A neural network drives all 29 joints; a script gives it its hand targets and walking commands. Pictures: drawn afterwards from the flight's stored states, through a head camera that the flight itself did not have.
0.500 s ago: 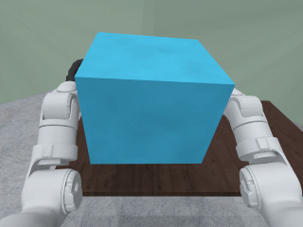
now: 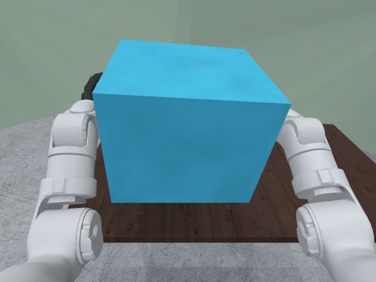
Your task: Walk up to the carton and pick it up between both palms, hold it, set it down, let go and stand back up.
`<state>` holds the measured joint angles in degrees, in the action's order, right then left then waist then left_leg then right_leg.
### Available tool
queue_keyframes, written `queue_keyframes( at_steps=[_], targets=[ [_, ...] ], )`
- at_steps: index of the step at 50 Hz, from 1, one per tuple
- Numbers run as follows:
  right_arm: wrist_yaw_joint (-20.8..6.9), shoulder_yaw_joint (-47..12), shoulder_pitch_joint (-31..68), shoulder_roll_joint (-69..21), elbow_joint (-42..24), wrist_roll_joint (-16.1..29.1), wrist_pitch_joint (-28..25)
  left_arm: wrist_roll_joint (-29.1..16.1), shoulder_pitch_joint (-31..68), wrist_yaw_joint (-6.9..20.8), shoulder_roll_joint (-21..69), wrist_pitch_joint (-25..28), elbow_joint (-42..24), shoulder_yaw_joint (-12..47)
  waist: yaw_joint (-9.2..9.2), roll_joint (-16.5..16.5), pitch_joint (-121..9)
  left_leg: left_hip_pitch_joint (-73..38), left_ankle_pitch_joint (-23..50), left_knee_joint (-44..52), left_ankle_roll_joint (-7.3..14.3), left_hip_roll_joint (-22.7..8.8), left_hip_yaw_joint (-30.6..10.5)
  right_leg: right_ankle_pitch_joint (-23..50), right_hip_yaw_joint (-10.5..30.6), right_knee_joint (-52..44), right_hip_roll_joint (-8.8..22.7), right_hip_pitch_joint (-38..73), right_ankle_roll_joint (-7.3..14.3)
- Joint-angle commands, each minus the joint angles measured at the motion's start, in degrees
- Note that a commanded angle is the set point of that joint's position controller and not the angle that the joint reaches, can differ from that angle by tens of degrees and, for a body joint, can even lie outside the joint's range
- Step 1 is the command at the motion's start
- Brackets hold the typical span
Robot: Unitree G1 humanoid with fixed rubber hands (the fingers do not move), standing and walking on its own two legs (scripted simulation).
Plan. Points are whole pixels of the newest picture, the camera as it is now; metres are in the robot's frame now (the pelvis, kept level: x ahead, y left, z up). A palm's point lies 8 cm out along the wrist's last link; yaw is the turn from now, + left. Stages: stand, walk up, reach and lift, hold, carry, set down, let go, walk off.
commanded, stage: hold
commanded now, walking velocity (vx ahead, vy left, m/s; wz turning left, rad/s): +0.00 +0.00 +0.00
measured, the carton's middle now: (184, 119) +0.38 +0.00 +0.24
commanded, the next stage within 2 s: none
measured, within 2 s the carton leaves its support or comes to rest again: neither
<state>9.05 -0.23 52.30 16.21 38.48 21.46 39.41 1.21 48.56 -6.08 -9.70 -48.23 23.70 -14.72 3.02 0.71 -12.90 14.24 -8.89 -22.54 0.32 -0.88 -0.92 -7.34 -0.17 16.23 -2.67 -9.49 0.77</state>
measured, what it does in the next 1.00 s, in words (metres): stands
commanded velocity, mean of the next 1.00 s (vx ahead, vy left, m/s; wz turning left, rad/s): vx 0.00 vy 0.00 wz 0.00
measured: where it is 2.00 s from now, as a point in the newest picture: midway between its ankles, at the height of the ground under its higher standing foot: outside the picture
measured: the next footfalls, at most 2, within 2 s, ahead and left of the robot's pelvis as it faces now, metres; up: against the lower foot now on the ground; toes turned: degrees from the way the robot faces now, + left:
none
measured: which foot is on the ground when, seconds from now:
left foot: down 0.00-1.00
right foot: down 0.00-1.00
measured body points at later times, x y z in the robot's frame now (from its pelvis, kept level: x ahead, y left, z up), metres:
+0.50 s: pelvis +0.00 +0.00 +0.00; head -0.08 +0.01 +0.44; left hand +0.39 +0.18 +0.26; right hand +0.39 -0.18 +0.26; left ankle +0.03 +0.11 -0.75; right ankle +0.01 -0.11 -0.75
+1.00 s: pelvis +0.00 +0.00 +0.00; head -0.08 +0.02 +0.44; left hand +0.39 +0.18 +0.26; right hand +0.39 -0.18 +0.26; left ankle +0.03 +0.11 -0.75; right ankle +0.01 -0.11 -0.75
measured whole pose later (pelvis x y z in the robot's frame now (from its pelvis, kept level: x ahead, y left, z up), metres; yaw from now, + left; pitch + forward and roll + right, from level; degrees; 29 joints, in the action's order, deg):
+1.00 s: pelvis +0.00 +0.00 +0.00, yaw +0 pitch +1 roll -2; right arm 8.9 0.3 53.3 16.2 39.8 21.4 39.4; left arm 1.2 48.8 -6.1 -9.8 -47.7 24.5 -14.4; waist 3.1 0.6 -13.0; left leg 14.4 -8.9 -22.6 0.3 -0.8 -0.9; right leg -7.2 -0.1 16.2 -2.7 -9.6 0.7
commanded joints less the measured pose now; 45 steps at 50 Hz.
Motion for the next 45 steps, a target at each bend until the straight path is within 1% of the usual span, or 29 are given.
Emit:
queue_keyframes(
  at_steps=[1,2,4,6,7,9,10,11,12,13,14,16,18,19,20,23,25,27,29,31,32,34,35,36,37,39,41,42,45],
  targets=[
    [-7.5,-14.7,62.6,-41.3,-29.4,11.6,-4.6,-12.5,52.3,9.8,37.1,5.9,-16.2,26.0,-0.03,0.0,-29.3,-9.9,11.2,1.5,-1.1,2.1,-2.4,14.8,2.8,-0.3,-0.9,8.0,-2.1],
    [-7.4,-14.0,62.0,-40.6,-28.3,11.7,-4.7,-12.3,52.7,9.9,37.6,5.7,-16.8,26.5,0.61,1.6,-28.1,-10.0,11.6,1.5,-1.7,2.0,-2.5,14.3,2.8,-0.2,-1.1,7.3,-1.9],
    [-7.4,-12.8,61.0,-39.8,-26.1,10.9,-4.3,-11.1,52.3,10.3,37.5,5.3,-14.4,25.2,0.63,2.3,-25.7,-9.7,9.7,2.1,-1.6,1.7,-2.5,12.0,3.1,-0.8,-0.9,6.7,-1.5],
    [-7.6,-12.5,61.2,-40.1,-25.0,10.4,-4.4,-11.2,52.8,10.6,36.7,5.4,-14.0,24.7,0.46,1.2,-24.8,-8.7,7.3,2.9,-1.2,1.5,-2.3,9.3,2.8,-1.1,-0.7,6.0,-1.6],
    [-7.7,-12.1,62.4,-39.3,-25.9,10.1,-4.7,-12.0,52.0,10.5,37.8,5.2,-13.2,26.3,1.72,1.7,-26.0,-9.2,7.5,2.8,-1.8,1.4,-2.5,9.5,2.6,-0.9,-0.7,5.6,-1.6],
    [-7.4,-12.0,63.6,-39.7,-26.1,10.0,-4.6,-11.9,52.9,10.4,37.0,5.6,-12.1,24.9,0.87,0.5,-25.5,-8.1,6.8,2.6,-1.1,1.7,-2.4,9.4,3.0,-1.3,-0.7,6.3,-1.7],
    [-7.3,-12.7,62.8,-40.0,-26.9,10.6,-4.7,-12.3,52.6,10.4,37.1,5.7,-13.4,26.2,0.94,1.2,-26.7,-8.1,8.1,2.3,-1.3,1.9,-2.4,11.6,3.0,-0.6,-0.7,7.0,-1.7],
    [-7.2,-12.1,62.4,-39.6,-24.9,10.0,-4.4,-11.5,51.7,10.6,37.1,5.4,-10.9,24.6,0.97,0.8,-24.8,-7.8,6.9,2.8,-1.1,1.8,-2.6,10.4,2.9,-0.9,-0.7,6.7,-1.8],
    [-7.3,-12.0,62.0,-39.8,-24.5,10.3,-4.4,-12.2,54.5,10.5,37.0,5.9,-14.6,25.5,1.35,2.2,-26.6,-8.8,8.2,2.2,-1.6,1.8,-2.4,10.6,3.0,-0.8,-0.7,6.5,-1.6],
    [-7.3,-13.2,62.2,-40.5,-24.8,10.7,-4.3,-11.7,53.3,10.5,36.5,5.8,-13.8,24.7,0.33,1.1,-27.2,-8.5,8.6,2.0,-1.2,2.0,-2.3,11.9,2.9,-0.5,-0.8,7.9,-1.7],
    [-7.3,-13.6,62.3,-40.7,-26.4,11.2,-4.6,-12.1,52.6,10.4,37.0,5.9,-14.5,25.2,0.47,1.8,-28.7,-9.6,10.8,1.9,-1.5,1.9,-2.3,13.3,3.0,-0.4,-0.7,7.9,-1.9],
    [-7.4,-13.0,62.4,-40.4,-24.7,11.2,-4.1,-11.9,54.4,10.4,36.6,5.9,-14.1,24.7,0.38,1.9,-27.1,-8.4,8.0,2.4,-1.3,2.2,-2.4,11.7,2.8,-0.4,-0.6,7.4,-1.9],
    [-7.2,-14.0,62.3,-39.6,-29.0,12.5,-4.6,-12.8,51.2,10.1,38.4,5.6,-16.1,27.0,0.55,2.8,-29.9,-10.5,14.3,0.9,-2.1,1.6,-2.6,16.6,2.9,0.4,-1.2,8.4,-2.0],
    [-7.0,-13.6,60.0,-38.9,-27.9,12.0,-4.1,-12.7,50.8,10.0,38.1,5.4,-16.4,27.0,1.74,3.0,-28.7,-11.3,14.4,1.2,-2.4,1.5,-3.1,16.7,2.8,0.2,-1.2,7.7,-2.0],
    [-7.1,-14.1,60.7,-39.4,-28.2,12.6,-4.1,-12.3,51.1,10.1,37.6,5.4,-17.1,26.0,0.81,2.6,-28.7,-10.9,15.6,0.8,-2.3,1.8,-2.6,17.1,2.8,0.1,-1.4,8.9,-1.9],
    [-7.3,-13.4,60.1,-39.4,-25.8,11.9,-3.9,-11.5,51.9,10.2,36.7,5.3,-16.3,25.2,0.82,2.6,-26.2,-10.0,11.2,1.8,-2.1,1.8,-2.6,12.8,2.7,-0.2,-1.1,6.8,-1.8],
    [-7.6,-13.4,59.8,-39.0,-27.6,11.9,-4.3,-12.8,52.9,9.9,38.3,5.4,-19.9,27.1,1.32,2.9,-28.7,-11.2,13.7,1.4,-2.6,1.2,-2.7,14.5,2.6,0.2,-1.4,7.3,-1.5],
    [-7.4,-14.5,61.4,-39.8,-29.9,12.4,-4.1,-12.7,51.2,9.8,37.2,5.1,-17.5,26.1,0.17,1.3,-27.9,-10.4,13.2,1.4,-1.9,1.8,-2.4,14.8,2.5,-0.1,-1.4,8.0,-2.0],
    [-7.6,-13.8,60.3,-39.6,-28.0,11.9,-3.9,-12.4,52.2,9.9,37.1,5.0,-18.1,26.4,1.25,1.2,-26.7,-10.7,12.7,1.7,-2.2,1.6,-2.5,14.2,2.7,-0.3,-1.3,7.1,-2.1],
    [-7.7,-13.8,61.6,-39.7,-28.2,11.8,-4.3,-12.5,52.8,9.9,37.5,5.0,-17.7,26.9,0.69,2.6,-27.4,-10.4,11.1,1.7,-2.2,1.5,-2.4,12.0,2.8,-0.6,-1.2,6.3,-1.6],
    [-7.9,-14.5,62.3,-39.9,-28.4,11.9,-4.5,-11.9,51.8,9.7,37.0,5.1,-17.1,26.0,-0.29,0.9,-27.2,-10.0,10.6,1.9,-1.7,1.5,-2.3,11.5,2.7,-0.4,-1.4,6.7,-1.8],
    [-7.5,-15.1,61.6,-40.7,-31.0,12.2,-4.3,-12.5,51.5,9.7,37.2,5.2,-18.1,26.7,0.14,0.8,-28.9,-10.6,13.2,1.1,-1.6,1.9,-2.4,15.6,2.9,-0.1,-1.3,8.3,-2.0],
    [-7.4,-13.7,60.0,-39.3,-27.7,11.6,-3.8,-12.5,51.9,9.7,37.3,5.1,-17.6,26.8,0.94,1.9,-27.1,-10.2,11.5,1.5,-2.1,1.7,-2.6,13.4,2.9,-0.3,-1.4,7.4,-1.6],
    [-7.6,-13.8,60.7,-39.4,-27.0,11.7,-3.8,-11.7,51.2,9.8,37.1,4.9,-15.5,25.8,0.24,1.6,-25.6,-9.8,11.3,1.9,-2.0,1.6,-2.3,12.4,2.8,-0.5,-1.5,6.9,-1.6],
    [-7.6,-13.7,60.2,-39.7,-27.0,11.3,-3.5,-11.4,50.3,10.1,36.9,4.7,-14.5,25.1,0.41,0.7,-23.9,-8.9,10.6,2.3,-1.6,1.6,-2.5,12.7,2.9,-0.7,-1.3,7.1,-1.7],
    [-8.0,-12.5,61.1,-38.6,-25.0,10.9,-3.9,-11.8,51.7,10.3,38.1,4.7,-14.5,25.9,0.96,1.9,-24.1,-9.7,9.4,2.8,-2.3,1.0,-2.4,9.8,2.7,-0.8,-1.3,4.9,-1.4],
    [-8.1,-12.7,61.0,-38.5,-25.9,10.9,-4.3,-12.3,52.0,10.1,38.1,4.9,-15.6,26.8,1.16,2.6,-26.4,-9.9,10.2,2.2,-2.6,1.1,-2.5,10.6,2.7,-0.7,-1.3,6.3,-1.0],
    [-8.0,-13.5,63.7,-39.9,-28.8,11.7,-4.9,-12.8,53.3,10.0,38.3,5.2,-16.2,26.9,0.47,2.2,-29.5,-10.5,10.9,1.7,-2.2,1.2,-2.6,11.7,2.9,-0.7,-1.3,6.9,-1.2],
    [-8.0,-13.0,61.7,-39.5,-25.3,11.3,-4.3,-11.6,51.3,9.8,37.8,5.3,-13.2,25.4,0.33,1.8,-25.8,-9.8,10.2,2.1,-1.9,1.6,-2.5,11.6,2.8,-0.8,-1.0,6.2,-1.6]
  ],
)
